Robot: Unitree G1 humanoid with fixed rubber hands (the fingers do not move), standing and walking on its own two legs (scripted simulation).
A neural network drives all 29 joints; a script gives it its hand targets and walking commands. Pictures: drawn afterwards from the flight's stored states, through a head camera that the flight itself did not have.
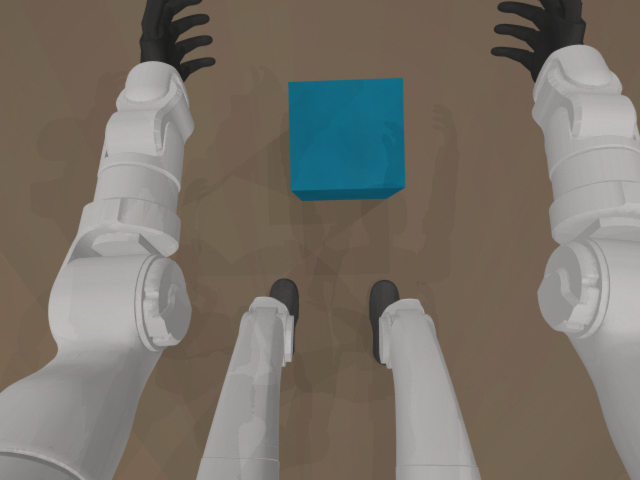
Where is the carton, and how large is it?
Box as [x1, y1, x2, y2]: [288, 78, 404, 200]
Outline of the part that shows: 402,78 288,82 291,190 301,200 386,198 404,187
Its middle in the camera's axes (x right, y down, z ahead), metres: +0.05 -0.19 +0.84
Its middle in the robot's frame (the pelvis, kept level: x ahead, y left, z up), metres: +0.53 -0.01 -0.52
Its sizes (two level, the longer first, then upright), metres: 0.210 0.200 0.250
